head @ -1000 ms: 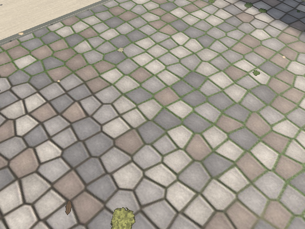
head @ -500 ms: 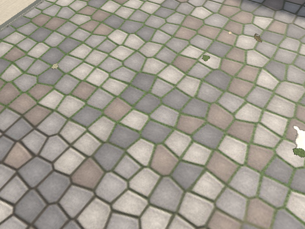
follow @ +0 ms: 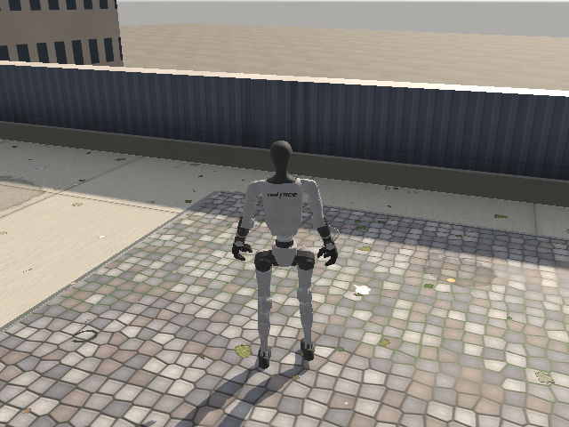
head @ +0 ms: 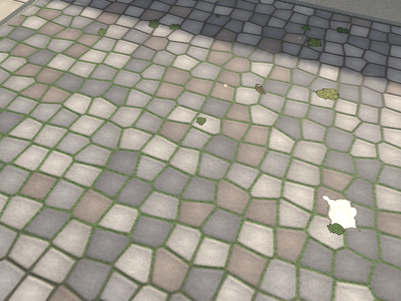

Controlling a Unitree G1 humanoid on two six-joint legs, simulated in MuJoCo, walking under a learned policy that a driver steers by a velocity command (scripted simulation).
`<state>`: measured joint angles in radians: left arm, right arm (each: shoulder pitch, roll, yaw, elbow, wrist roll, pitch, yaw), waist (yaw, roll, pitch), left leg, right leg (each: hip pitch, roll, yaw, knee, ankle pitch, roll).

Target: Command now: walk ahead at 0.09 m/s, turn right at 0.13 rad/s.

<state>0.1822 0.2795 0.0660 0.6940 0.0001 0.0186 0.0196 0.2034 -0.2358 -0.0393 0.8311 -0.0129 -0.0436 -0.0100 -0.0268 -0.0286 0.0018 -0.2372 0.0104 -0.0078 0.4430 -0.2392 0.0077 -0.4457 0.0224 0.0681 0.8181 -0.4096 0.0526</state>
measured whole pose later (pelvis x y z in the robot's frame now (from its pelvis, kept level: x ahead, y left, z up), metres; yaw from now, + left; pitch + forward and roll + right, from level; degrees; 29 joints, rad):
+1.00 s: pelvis +0.03 -0.02 -0.01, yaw -1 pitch -2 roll +0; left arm 0.17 0.22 0.05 1.00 -0.01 0.01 0.03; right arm 0.28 -0.23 -0.02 1.04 0.00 0.00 -0.05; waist -0.01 0.00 0.03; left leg -0.17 0.04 -0.01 0.55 -0.37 -0.03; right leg -0.26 0.02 0.04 0.58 -0.31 -0.01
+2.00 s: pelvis +0.15 -0.01 +0.00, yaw +0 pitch -1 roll +0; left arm 0.14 0.23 0.03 1.11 -0.01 0.01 0.03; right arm 0.24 -0.20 -0.03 1.07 0.00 -0.01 -0.04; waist 0.00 0.00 0.05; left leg -0.14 0.02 0.01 0.48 -0.32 -0.01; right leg -0.20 0.00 -0.02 0.49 -0.27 -0.01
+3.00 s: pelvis +0.13 -0.01 +0.00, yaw +0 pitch -1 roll +0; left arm 0.23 0.18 0.02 1.14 -0.01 0.00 0.04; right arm 0.32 -0.16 -0.02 1.10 0.00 -0.01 -0.05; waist 0.00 0.00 0.04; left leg -0.17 0.01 0.02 0.48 -0.29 0.00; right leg -0.24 -0.01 -0.01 0.49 -0.24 0.00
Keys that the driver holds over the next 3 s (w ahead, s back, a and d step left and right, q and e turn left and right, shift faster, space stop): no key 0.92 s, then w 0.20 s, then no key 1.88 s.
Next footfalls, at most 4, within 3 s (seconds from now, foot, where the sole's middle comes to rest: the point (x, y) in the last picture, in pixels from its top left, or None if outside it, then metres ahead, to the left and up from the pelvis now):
0.10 right None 0.08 -0.14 -0.78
1.40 right None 0.19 -0.12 -0.78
1.66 left None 0.15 0.11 -0.78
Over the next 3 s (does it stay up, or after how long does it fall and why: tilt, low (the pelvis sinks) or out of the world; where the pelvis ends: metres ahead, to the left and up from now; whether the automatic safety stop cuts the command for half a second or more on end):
stays up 0.13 -0.01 0.00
